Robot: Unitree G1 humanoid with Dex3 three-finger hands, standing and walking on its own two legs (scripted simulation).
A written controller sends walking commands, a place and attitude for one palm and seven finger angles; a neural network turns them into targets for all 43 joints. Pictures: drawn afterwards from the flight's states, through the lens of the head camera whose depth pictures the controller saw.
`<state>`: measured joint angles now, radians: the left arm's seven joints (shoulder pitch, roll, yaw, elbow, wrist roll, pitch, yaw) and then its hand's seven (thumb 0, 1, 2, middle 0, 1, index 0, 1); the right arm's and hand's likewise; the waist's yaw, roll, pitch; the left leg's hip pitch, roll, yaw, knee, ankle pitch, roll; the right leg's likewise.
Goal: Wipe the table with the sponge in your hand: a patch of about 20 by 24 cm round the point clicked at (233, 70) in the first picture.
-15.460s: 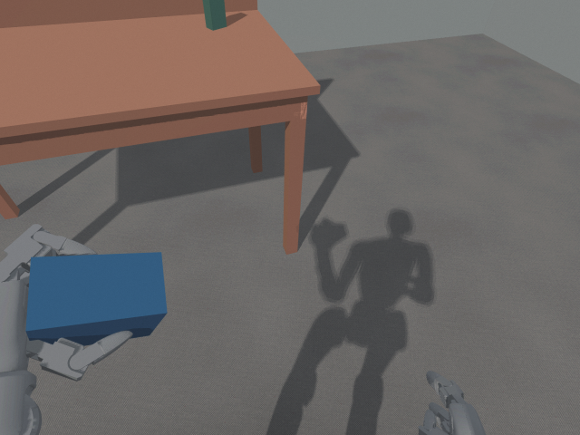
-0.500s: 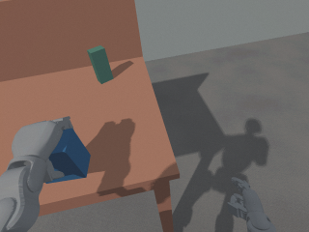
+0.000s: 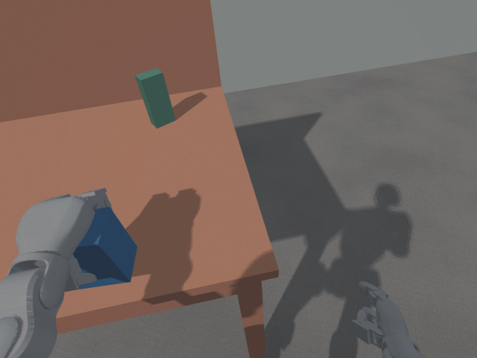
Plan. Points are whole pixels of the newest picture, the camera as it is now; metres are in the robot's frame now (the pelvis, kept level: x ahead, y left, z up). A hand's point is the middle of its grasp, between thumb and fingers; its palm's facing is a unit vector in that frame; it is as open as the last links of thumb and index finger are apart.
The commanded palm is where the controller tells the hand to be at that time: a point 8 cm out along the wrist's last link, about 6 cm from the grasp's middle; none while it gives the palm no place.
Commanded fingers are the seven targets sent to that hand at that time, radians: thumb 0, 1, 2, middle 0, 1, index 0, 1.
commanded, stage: lower the sponge onto the table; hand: left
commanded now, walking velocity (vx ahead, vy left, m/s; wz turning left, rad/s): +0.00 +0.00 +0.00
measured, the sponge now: (93, 256) +0.22 +0.28 +0.09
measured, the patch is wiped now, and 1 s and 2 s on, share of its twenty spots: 0.00 0.05 0.25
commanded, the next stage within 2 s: wipe forward along the first lane in 0.88 s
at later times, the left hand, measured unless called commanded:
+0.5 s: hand (87, 250) +0.21 +0.28 +0.11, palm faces +0.04 -0.08 -1.00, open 10.6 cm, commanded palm +0.19 +0.28 +0.18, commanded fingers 0.00 0.10 1.30 -1.20 -1.60 -1.20 -1.60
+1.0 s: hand (94, 248) +0.22 +0.28 +0.10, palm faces +0.02 -0.08 -1.00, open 10.6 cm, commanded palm +0.21 +0.28 +0.16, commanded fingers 0.00 0.10 1.30 -1.20 -1.60 -1.20 -1.60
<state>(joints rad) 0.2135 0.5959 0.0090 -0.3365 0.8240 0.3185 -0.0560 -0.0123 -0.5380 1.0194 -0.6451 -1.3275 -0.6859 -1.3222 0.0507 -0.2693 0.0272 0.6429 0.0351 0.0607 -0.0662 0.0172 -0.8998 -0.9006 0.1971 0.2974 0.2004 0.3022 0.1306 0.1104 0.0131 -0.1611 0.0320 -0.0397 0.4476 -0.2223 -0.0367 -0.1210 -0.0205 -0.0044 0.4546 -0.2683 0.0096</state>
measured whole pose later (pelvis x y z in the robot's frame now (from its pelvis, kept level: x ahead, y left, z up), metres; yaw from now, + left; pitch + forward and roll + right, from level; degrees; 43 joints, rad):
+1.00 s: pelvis +0.01 +0.00 +0.00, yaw +0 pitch -2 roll +0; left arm 0.25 0.52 -0.01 -0.25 0.87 0.32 0.00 -0.01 -0.54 1.02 -0.65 -1.32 -0.69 -1.32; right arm 0.07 -0.28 0.01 0.66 0.03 0.07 -0.06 0.02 -0.90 -0.90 0.20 0.30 0.20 0.30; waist 0.11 0.11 0.00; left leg -0.18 0.03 -0.04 0.46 -0.25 -0.04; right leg -0.14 -0.02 -0.01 0.47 -0.29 0.01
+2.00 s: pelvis +0.00 +0.00 -0.01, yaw +1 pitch +3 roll +0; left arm -0.28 0.58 -0.01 0.33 0.93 0.20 -0.05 -0.01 -0.55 1.02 -0.66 -1.31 -0.71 -1.31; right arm 0.13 -0.30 0.00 0.69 0.06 0.09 -0.07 0.01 -0.90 -0.90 0.20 0.30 0.20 0.30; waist 0.07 0.09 -0.04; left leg -0.34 0.03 -0.07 0.53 -0.25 -0.03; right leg -0.28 -0.02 -0.03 0.53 -0.30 0.01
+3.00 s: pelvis +0.02 +0.02 -0.01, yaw +1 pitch +6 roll -1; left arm -0.51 0.61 -0.03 0.59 0.94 0.14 0.01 0.00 -0.56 1.03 -0.66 -1.31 -0.71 -1.30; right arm 0.20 -0.29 -0.03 0.72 0.07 0.15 -0.04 0.01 -0.90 -0.90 0.20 0.30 0.20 0.30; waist 0.03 0.07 -0.05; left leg -0.38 0.02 -0.05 0.54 -0.27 -0.01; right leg -0.30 -0.03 -0.01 0.49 -0.29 0.02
